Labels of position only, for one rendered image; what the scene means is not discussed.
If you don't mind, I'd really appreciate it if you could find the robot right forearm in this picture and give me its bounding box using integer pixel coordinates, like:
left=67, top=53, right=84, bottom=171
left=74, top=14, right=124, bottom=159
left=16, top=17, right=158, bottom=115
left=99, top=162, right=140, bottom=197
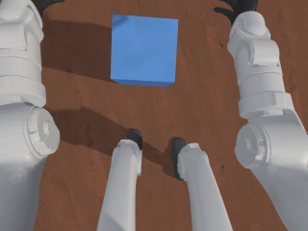
left=227, top=11, right=308, bottom=136

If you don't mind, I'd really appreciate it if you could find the carton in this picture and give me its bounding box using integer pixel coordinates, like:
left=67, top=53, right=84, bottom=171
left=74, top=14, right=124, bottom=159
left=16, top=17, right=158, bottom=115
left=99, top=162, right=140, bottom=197
left=111, top=14, right=179, bottom=87

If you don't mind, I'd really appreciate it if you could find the right robot upper arm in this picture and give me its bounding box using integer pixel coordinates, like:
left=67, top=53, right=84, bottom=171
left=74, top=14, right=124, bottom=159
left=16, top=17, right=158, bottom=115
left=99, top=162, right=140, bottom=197
left=234, top=121, right=308, bottom=231

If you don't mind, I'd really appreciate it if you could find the robot right shin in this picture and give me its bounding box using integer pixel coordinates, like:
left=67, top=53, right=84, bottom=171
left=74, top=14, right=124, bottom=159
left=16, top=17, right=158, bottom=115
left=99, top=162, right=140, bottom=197
left=177, top=142, right=210, bottom=173

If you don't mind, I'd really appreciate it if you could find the left robot upper arm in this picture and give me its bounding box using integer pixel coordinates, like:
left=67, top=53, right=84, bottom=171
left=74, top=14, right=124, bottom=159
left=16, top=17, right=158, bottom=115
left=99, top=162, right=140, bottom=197
left=0, top=105, right=61, bottom=231

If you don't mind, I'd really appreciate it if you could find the left robot hand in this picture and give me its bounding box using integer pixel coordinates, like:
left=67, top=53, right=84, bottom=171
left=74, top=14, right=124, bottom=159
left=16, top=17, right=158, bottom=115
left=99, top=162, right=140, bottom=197
left=31, top=0, right=65, bottom=17

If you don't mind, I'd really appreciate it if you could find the right robot hand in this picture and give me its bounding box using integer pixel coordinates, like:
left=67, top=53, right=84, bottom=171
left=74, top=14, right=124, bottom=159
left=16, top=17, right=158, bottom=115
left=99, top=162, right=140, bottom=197
left=214, top=0, right=259, bottom=27

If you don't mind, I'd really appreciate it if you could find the robot right foot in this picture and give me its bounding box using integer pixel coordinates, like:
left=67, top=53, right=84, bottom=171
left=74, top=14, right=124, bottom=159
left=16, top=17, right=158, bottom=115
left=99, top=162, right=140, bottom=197
left=171, top=137, right=187, bottom=181

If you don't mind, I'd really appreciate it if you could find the robot left forearm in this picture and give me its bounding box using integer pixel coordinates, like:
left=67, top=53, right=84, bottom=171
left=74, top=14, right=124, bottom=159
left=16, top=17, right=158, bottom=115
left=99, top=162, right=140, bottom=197
left=0, top=0, right=46, bottom=111

